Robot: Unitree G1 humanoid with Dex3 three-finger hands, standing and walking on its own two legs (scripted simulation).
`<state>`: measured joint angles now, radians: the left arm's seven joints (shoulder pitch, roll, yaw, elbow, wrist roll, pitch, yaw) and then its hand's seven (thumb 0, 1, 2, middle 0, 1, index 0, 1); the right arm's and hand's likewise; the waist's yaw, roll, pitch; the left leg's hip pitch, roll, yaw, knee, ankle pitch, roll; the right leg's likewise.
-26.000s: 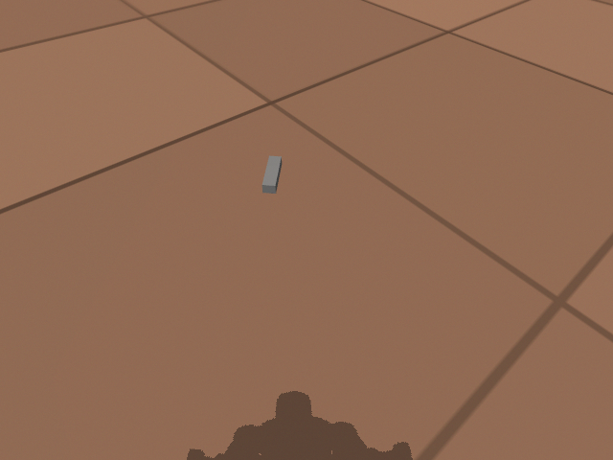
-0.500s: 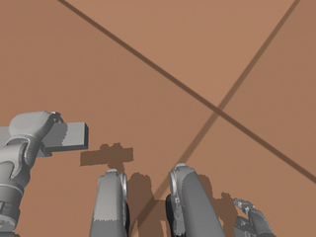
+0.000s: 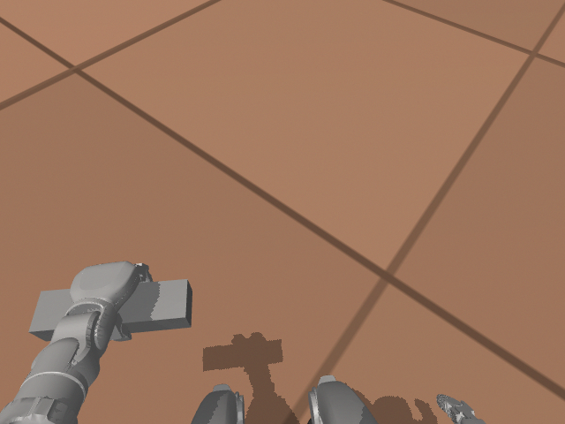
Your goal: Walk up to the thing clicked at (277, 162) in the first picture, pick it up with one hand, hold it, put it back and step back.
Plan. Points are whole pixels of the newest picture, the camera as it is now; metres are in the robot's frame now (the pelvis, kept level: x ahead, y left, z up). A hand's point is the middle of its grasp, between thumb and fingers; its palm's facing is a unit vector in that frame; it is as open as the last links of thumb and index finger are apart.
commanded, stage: lift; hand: left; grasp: from above
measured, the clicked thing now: (117, 309) +0.34 +0.25 -0.11
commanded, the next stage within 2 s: hold in 0.34 s
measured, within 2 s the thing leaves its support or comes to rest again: neither
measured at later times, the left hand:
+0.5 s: hand (119, 278) +0.35 +0.22 -0.01, palm faces -0.45 -0.08 -0.89, open 9.3 cm
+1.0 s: hand (115, 262) +0.35 +0.21 +0.03, palm faces -0.45 -0.06 -0.89, open 9.3 cm
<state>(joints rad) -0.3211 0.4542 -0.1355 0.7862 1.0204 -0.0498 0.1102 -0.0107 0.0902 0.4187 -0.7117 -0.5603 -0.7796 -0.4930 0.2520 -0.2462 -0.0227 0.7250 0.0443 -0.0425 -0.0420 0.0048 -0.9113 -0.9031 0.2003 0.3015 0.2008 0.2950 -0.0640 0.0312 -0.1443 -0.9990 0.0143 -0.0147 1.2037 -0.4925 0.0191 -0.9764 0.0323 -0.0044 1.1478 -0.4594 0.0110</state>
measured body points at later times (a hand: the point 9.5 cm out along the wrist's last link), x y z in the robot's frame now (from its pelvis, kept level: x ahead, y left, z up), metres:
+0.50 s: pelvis +0.04 +0.00 +0.06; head +0.09 -0.01 +0.51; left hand +0.37 +0.22 +0.04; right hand +0.13 -0.27 -0.06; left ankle +0.05 +0.10 -0.64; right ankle +0.05 -0.13 -0.64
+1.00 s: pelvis +0.05 -0.01 +0.08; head +0.08 -0.02 +0.53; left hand +0.37 +0.21 +0.08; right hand +0.16 -0.27 -0.04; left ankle +0.05 +0.10 -0.64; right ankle +0.05 -0.13 -0.64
